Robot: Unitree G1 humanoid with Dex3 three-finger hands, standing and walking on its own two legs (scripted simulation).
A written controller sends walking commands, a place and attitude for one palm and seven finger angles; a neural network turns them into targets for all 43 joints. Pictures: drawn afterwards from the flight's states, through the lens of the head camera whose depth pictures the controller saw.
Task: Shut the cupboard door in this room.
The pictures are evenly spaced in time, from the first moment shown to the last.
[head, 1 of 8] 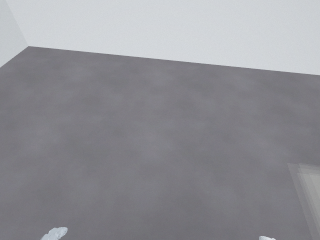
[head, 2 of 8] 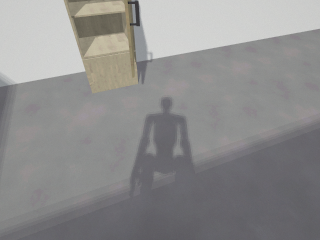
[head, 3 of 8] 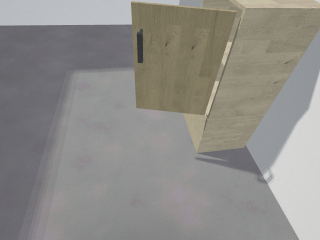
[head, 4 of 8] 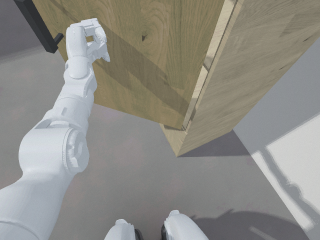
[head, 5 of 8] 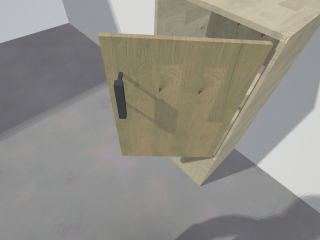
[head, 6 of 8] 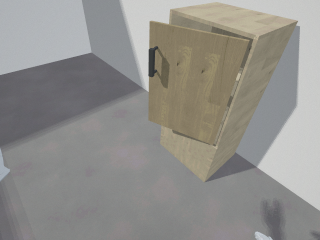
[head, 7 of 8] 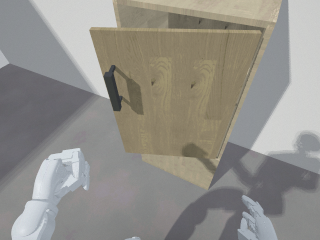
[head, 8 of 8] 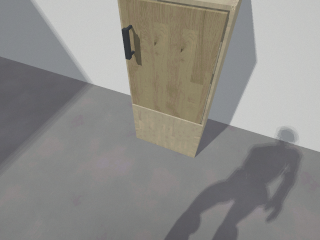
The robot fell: no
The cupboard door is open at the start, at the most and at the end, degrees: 75 75 0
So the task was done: yes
